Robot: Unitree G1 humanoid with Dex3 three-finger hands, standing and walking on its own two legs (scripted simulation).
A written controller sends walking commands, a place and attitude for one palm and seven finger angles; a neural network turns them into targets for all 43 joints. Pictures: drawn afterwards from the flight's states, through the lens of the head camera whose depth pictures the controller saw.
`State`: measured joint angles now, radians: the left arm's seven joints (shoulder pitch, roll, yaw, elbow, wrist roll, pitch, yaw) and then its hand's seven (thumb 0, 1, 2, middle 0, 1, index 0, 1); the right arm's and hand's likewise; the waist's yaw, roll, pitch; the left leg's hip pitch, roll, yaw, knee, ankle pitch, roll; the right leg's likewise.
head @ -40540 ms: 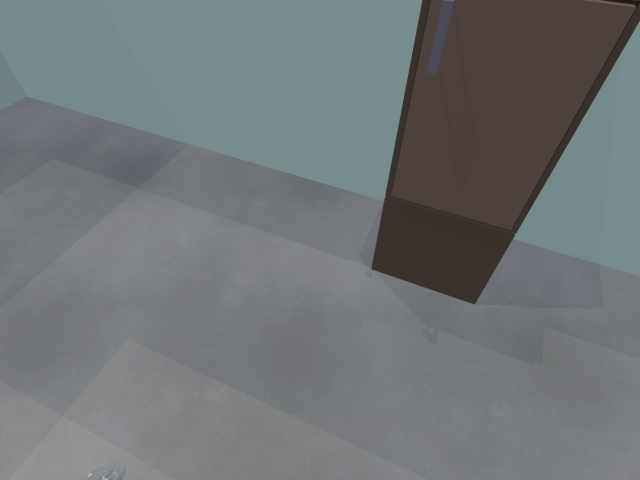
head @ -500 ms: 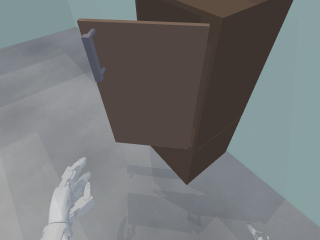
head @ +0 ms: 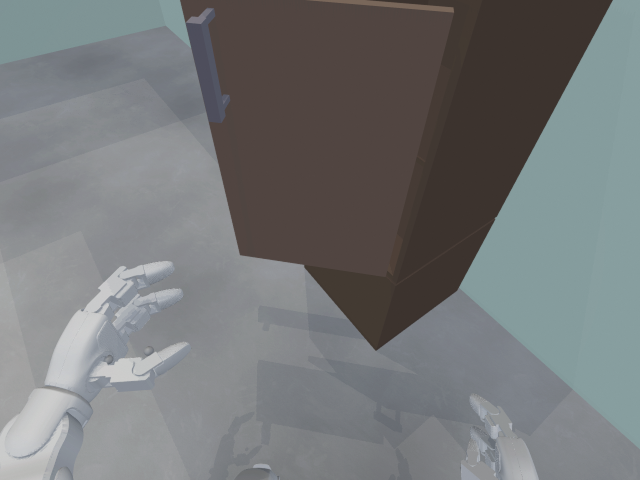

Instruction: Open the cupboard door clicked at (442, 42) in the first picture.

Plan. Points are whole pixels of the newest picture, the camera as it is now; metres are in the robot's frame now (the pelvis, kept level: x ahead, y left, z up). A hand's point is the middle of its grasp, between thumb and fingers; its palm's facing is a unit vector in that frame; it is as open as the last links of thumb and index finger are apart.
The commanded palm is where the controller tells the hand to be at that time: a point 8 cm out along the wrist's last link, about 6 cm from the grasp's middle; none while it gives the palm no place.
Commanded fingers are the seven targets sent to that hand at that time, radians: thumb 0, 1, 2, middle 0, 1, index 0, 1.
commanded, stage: raise the hand with hooked fingers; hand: left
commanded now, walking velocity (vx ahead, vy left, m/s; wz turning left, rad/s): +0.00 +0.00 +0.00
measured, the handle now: (212, 67) +0.62 +0.21 +0.20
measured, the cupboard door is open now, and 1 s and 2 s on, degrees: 44 44 44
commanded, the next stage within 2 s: move the hooked fingers beside the handle in 1.40 s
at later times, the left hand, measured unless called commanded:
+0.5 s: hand (79, 278) +0.28 +0.27 +0.15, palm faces -0.03 -1.00 -0.07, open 13.2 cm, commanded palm +0.25 +0.31 +0.16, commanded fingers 0.00 -0.50 0.30 -0.30 -1.20 -0.30 -1.20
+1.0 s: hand (43, 193) +0.32 +0.28 +0.23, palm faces -0.03 -1.00 -0.09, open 14.0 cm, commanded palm +0.28 +0.32 +0.22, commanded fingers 0.00 -0.50 0.30 -0.30 -1.20 -0.30 -1.20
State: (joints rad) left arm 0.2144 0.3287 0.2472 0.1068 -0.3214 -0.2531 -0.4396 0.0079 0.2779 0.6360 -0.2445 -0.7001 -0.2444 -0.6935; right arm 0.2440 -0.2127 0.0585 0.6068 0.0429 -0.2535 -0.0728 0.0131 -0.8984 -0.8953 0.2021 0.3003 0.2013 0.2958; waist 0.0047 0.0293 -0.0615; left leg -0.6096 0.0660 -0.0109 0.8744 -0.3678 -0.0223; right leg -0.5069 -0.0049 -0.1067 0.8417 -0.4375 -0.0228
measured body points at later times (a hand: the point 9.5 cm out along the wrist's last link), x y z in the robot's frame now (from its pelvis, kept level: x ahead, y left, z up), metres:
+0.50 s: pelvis +0.02 +0.02 +0.03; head +0.01 +0.02 +0.48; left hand +0.27 +0.32 +0.16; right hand +0.20 -0.22 -0.03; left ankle +0.04 +0.13 -0.70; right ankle +0.00 -0.11 -0.70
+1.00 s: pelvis +0.02 +0.00 +0.04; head +0.01 -0.02 +0.49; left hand +0.31 +0.34 +0.23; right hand +0.20 -0.23 -0.04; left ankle +0.04 +0.13 -0.70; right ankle +0.00 -0.11 -0.70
